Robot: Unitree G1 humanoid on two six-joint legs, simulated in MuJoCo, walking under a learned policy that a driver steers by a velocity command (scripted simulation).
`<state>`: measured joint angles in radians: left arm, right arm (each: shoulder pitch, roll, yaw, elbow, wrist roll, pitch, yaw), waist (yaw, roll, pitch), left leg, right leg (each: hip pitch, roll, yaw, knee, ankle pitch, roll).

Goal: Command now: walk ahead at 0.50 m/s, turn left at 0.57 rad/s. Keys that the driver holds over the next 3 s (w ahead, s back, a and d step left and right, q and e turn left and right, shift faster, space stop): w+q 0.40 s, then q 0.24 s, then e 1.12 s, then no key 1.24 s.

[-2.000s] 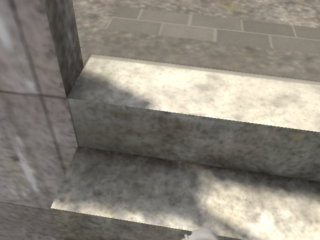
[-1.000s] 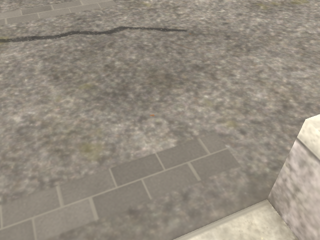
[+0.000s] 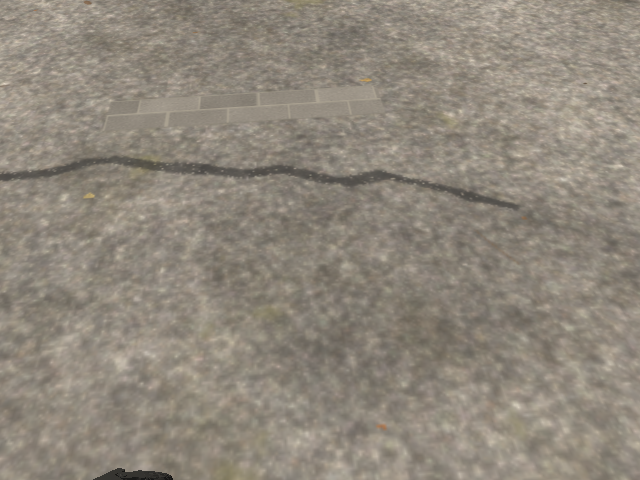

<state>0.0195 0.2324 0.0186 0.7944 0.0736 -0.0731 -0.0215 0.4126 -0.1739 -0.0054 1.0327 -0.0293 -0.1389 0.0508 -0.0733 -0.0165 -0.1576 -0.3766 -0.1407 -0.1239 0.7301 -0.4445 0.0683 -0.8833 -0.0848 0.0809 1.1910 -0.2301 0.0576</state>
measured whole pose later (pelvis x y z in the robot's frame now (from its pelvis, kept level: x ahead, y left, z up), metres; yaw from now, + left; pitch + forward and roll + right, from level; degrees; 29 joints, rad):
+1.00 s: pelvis +0.31 +0.06 +0.02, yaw +21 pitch +2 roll +1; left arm 0.21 0.19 0.05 0.86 0.00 0.01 0.06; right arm 0.09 -0.17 -0.05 0.81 -0.02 -0.01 -0.05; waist 0.01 -0.01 -0.02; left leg -0.39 -0.02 0.11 0.48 -0.13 0.07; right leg -0.51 -0.09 -0.01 0.93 -0.40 0.05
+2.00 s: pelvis +0.30 +0.01 +0.02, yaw -11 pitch +2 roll +1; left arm 0.16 0.23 0.04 0.56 0.03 0.02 -0.01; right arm 0.18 -0.29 -0.08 0.71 0.00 0.01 -0.03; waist -0.02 0.03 0.01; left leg -0.48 0.08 0.04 0.97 -0.52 -0.08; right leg -0.36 0.00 -0.01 0.61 -0.29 -0.03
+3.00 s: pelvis +0.31 +0.02 +0.02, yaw -12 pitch -1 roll +0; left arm 0.20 0.16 0.05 0.67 0.01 0.00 0.01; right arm 0.24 -0.16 -0.03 0.70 -0.01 -0.03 -0.02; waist 0.00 -0.01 0.01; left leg -0.25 0.03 0.02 0.63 -0.37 -0.02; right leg -0.31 0.01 0.02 0.64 -0.32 0.00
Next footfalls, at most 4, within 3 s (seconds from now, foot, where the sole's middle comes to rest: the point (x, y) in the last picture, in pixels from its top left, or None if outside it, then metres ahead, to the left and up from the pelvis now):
0.10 right None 0.17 -0.16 -0.75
0.62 left None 0.38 0.18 -0.75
1.12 right None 0.37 -0.06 -0.75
1.52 left None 0.37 0.17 -0.75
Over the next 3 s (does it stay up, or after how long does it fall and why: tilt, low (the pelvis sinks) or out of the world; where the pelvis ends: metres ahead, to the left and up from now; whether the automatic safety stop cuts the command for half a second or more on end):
stays up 0.31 0.02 0.02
